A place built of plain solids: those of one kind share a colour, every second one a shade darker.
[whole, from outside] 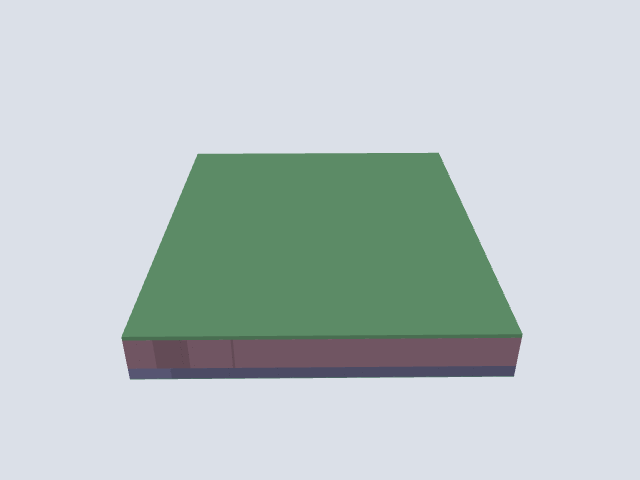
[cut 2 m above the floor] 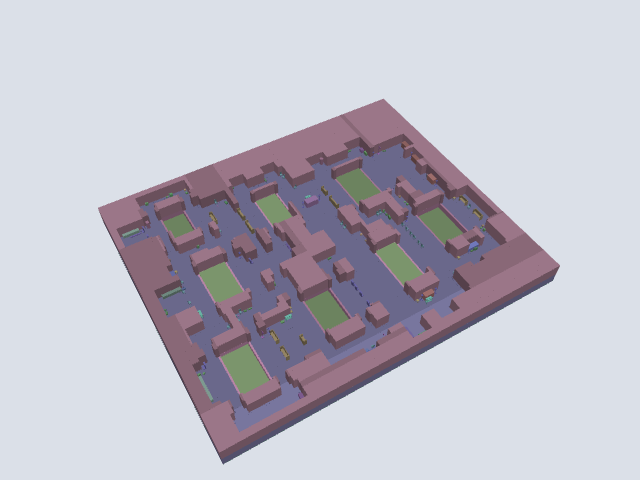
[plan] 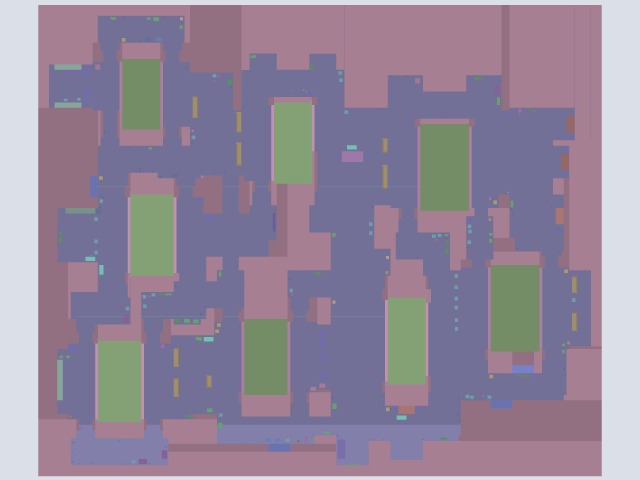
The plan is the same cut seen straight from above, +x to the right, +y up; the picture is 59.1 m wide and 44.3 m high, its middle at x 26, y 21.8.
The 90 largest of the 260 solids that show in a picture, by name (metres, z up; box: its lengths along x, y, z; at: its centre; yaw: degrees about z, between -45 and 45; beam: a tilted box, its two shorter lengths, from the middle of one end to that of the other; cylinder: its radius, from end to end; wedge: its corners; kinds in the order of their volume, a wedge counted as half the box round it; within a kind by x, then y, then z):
{
 "wall_rock_1": {"box": [1.0, 9.5, 4.0], "at": [0.5, 38.75, 2.0]},
 "wall_rock_2": {"box": [1.75, 28.25, 4.0], "at": [0.88, 19.88, 2.0]},
 "wall_rock_3": {"box": [3.0, 4.25, 4.0], "at": [1.5, 3.12, 2.0]},
 "wall_rock_4": {"box": [1.0, 8.0, 4.0], "at": [2.25, 15.75, 2.0]},
 "wall_rock_5": {"box": [4.0, 5.5, 4.0], "at": [3.0, 40.75, 2.0]},
 "wall_rock_6": {"box": [3.0, 8.25, 4.0], "at": [3.25, 29.87, 2.0]},
 "wall_rock_7": {"box": [2.5, 2.75, 4.0], "at": [4.25, 18.38, 2.0]},
 "wall_rock_8": {"box": [0.75, 6.0, 4.0], "at": [5.12, 30.75, 2.0]},
 "wall_rock_9": {"box": [4.5, 1.5, 4.0], "at": [7.5, 4.25, 2.0]},
 "wall_rock_10": {"box": [4.0, 1.5, 4.0], "at": [7.5, 13.25, 2.0]},
 "wall_rock_11": {"box": [4.0, 1.5, 4.0], "at": [9.5, 31.25, 2.0]},
 "wall_rock_12": {"box": [3.5, 1.5, 4.0], "at": [9.5, 39.25, 2.0]},
 "wall_rock_13": {"box": [8.0, 1.0, 4.0], "at": [9.5, 43.0, 2.0]},
 "wall_rock_14": {"box": [4.0, 1.5, 4.0], "at": [10.5, 26.75, 2.0]},
 "wall_rock_15": {"box": [4.5, 2.25, 4.0], "at": [14.25, 4.12, 2.0]},
 "wall_rock_16": {"box": [4.0, 6.25, 4.0], "at": [16.0, 40.38, 2.0]},
 "wall_rock_17": {"box": [1.75, 3.5, 4.0], "at": [16.12, 26.0, 2.0]},
 "wall_rock_18": {"box": [9.25, 0.75, 4.0], "at": [16.62, 2.62, 2.0]},
 "wall_rock_19": {"box": [0.75, 9.75, 4.0], "at": [18.38, 38.62, 2.0]},
 "wall_rock_20": {"box": [0.75, 6.0, 4.0], "at": [19.12, 40.5, 2.0]},
 "wall_rock_21": {"box": [15.5, 1.25, 4.0], "at": [19.75, 1.62, 2.0]},
 "wall_rock_22": {"box": [2.5, 4.5, 4.0], "at": [20.75, 41.25, 2.0]},
 "wall_rock_23": {"box": [4.5, 2.0, 4.0], "at": [21.0, 6.5, 2.0]},
 "wall_rock_24": {"box": [4.0, 5.75, 4.0], "at": [21.0, 17.38, 2.0]},
 "wall_rock_25": {"box": [1.0, 5.25, 4.0], "at": [22.5, 24.37, 2.0]},
 "wall_rock_26": {"box": [3.0, 6.0, 4.0], "at": [23.5, 40.5, 2.0]},
 "wall_rock_27": {"box": [2.0, 4.5, 4.0], "at": [24.0, 24.75, 2.0]},
 "wall_rock_28": {"box": [4.0, 3.5, 4.0], "at": [25.0, 20.75, 2.0]},
 "wall_rock_29": {"box": [52.0, 1.0, 4.0], "at": [26.0, 0.5, 2.0]},
 "wall_rock_30": {"box": [2.5, 4.5, 4.0], "at": [26.25, 41.25, 2.0]},
 "wall_rock_31": {"box": [4.0, 9.5, 4.0], "at": [30.25, 38.75, 2.0]},
 "wall_rock_32": {"box": [1.5, 4.0, 4.0], "at": [31.75, 23.0, 2.0]},
 "wall_rock_33": {"box": [3.25, 6.5, 4.0], "at": [33.88, 40.25, 2.0]},
 "wall_rock_34": {"box": [4.0, 2.0, 4.0], "at": [34.0, 7.5, 2.0]},
 "wall_rock_35": {"box": [3.5, 2.0, 4.0], "at": [34.0, 17.5, 2.0]},
 "wall_rock_36": {"box": [3.0, 2.0, 4.0], "at": [36.5, 23.5, 2.0]},
 "wall_rock_37": {"box": [4.0, 8.0, 4.0], "at": [37.5, 39.5, 2.0]},
 "wall_rock_38": {"box": [1.0, 5.5, 4.0], "at": [38.5, 21.75, 2.0]},
 "wall_rock_39": {"box": [3.25, 6.5, 4.0], "at": [41.12, 40.25, 2.0]},
 "wall_rock_40": {"box": [21.5, 0.5, 4.0], "at": [41.25, 1.25, 2.0]},
 "wall_rock_41": {"box": [0.75, 9.75, 4.0], "at": [43.12, 38.62, 2.0]},
 "wall_rock_42": {"box": [16.5, 1.75, 4.0], "at": [43.75, 2.38, 2.0]},
 "wall_rock_43": {"box": [13.25, 0.5, 4.0], "at": [45.38, 3.5, 2.0]},
 "wall_rock_44": {"box": [13.0, 2.5, 4.0], "at": [45.5, 5.0, 2.0]},
 "wall_rock_45": {"box": [6.0, 9.5, 4.0], "at": [46.5, 38.75, 2.0]},
 "wall_rock_46": {"box": [8.25, 0.75, 4.0], "at": [47.88, 6.62, 2.0]},
 "wall_rock_47": {"box": [2.0, 12.0, 4.0], "at": [50.0, 25.0, 2.0]},
 "wall_rock_48": {"box": [1.5, 12.5, 4.0], "at": [50.25, 37.25, 2.0]},
 "wall_rock_49": {"box": [3.25, 4.25, 4.0], "at": [50.38, 9.62, 2.0]},
 "wall_rock_50": {"box": [1.0, 31.5, 4.0], "at": [51.5, 27.75, 2.0]},
 "floor_strip_1": {"box": [5.25, 2.5, 1.5], "at": [2.62, 6.0, -0.75]},
 "floor_strip_2": {"box": [5.25, 3.0, 1.5], "at": [2.62, 9.75, -0.75]},
 "floor_strip_3": {"box": [7.5, 2.0, 1.5], "at": [3.75, 33.75, -0.75]},
 "floor_strip_4": {"box": [7.5, 4.0, 1.5], "at": [3.75, 36.75, -0.75]},
 "floor_strip_5": {"box": [8.25, 1.5, 1.5], "at": [4.12, 19.0, -0.75]},
 "floor_strip_6": {"box": [8.25, 4.5, 1.5], "at": [4.12, 22.0, -0.75]},
 "floor_strip_7": {"box": [8.25, 2.0, 1.5], "at": [4.12, 25.25, -0.75]},
 "floor_strip_8": {"box": [18.75, 2.0, 1.5], "at": [9.38, 13.75, -0.75]},
 "floor_strip_9": {"box": [21.5, 5.0, 1.5], "at": [10.75, 29.25, -0.75]},
 "floor_strip_10": {"box": [9.0, 3.0, 1.5], "at": [14.25, 9.75, -0.75]},
 "floor_strip_11": {"box": [9.0, 1.5, 1.5], "at": [14.25, 12.0, -0.75]},
 "floor_strip_12": {"box": [32.0, 2.0, 1.5], "at": [16.0, 15.75, -0.75]},
 "floor_strip_13": {"box": [10.0, 2.0, 1.5], "at": [16.5, 33.75, -0.75]},
 "floor_strip_14": {"box": [35.0, 0.5, 1.5], "at": [17.5, 26.5, -0.75]},
 "floor_strip_15": {"box": [41.5, 1.5, 1.5], "at": [20.75, 17.5, -0.75]},
 "floor_strip_16": {"box": [22.25, 2.0, 1.5], "at": [23.88, 25.25, -0.75]},
 "floor_strip_17": {"box": [52.0, 4.75, 1.5], "at": [26.0, 2.38, -0.75]},
 "floor_strip_18": {"box": [52.0, 4.75, 1.5], "at": [26.0, 41.12, -0.75]},
 "floor_strip_19": {"box": [28.75, 1.5, 1.5], "at": [27.12, 19.0, -0.75]},
 "floor_strip_20": {"box": [8.75, 3.0, 1.5], "at": [27.62, 9.75, -0.75]},
 "floor_strip_21": {"box": [8.75, 1.5, 1.5], "at": [27.62, 12.0, -0.75]},
 "floor_strip_22": {"box": [8.75, 2.0, 1.5], "at": [27.62, 13.75, -0.75]},
 "floor_strip_23": {"box": [9.5, 5.0, 1.5], "at": [30.25, 29.25, -0.75]},
 "floor_strip_24": {"box": [42.25, 2.5, 1.5], "at": [30.88, 6.0, -0.75]},
 "floor_strip_25": {"box": [40.5, 4.0, 1.5], "at": [31.75, 36.75, -0.75]},
 "floor_strip_26": {"box": [39.25, 4.5, 1.5], "at": [32.38, 22.0, -0.75]},
 "floor_strip_27": {"box": [28.75, 1.0, 1.5], "at": [37.62, 7.75, -0.75]},
 "floor_strip_28": {"box": [26.5, 2.0, 1.5], "at": [38.75, 33.75, -0.75]},
 "floor_strip_29": {"box": [16.0, 3.0, 1.5], "at": [44.0, 9.75, -0.75]},
 "floor_strip_30": {"box": [12.0, 2.0, 1.5], "at": [46.0, 25.25, -0.75]},
 "floor_strip_31": {"box": [12.0, 5.0, 1.5], "at": [46.0, 29.25, -0.75]},
 "ceil_rock_1": {"box": [52.0, 43.5, 0.5], "at": [26.0, 21.75, 4.25]},
 "floor_old_1": {"box": [4.0, 7.5, 0.8], "at": [7.5, 8.75, -1.1]},
 "floor_old_2": {"box": [4.0, 7.5, 1.5], "at": [10.5, 22.25, -0.75]},
 "floor_old_3": {"box": [4.0, 7.0, 0.78], "at": [21.0, 11.0, -1.11]},
 "floor_old_4": {"box": [3.5, 7.5, 1.37], "at": [23.5, 30.75, -0.81]},
 "floor_old_5": {"box": [3.5, 8.0, 1.5], "at": [34.0, 12.5, -0.75]},
 "floor_old_6": {"box": [4.5, 8.0, 1.5], "at": [37.5, 28.5, -0.75]},
 "floor_old_7": {"box": [4.5, 8.0, 0.53], "at": [44.0, 15.5, -1.24]},
 "floor_base_1": {"box": [52.0, 43.5, 0.1], "at": [26.0, 21.75, -1.55]}
}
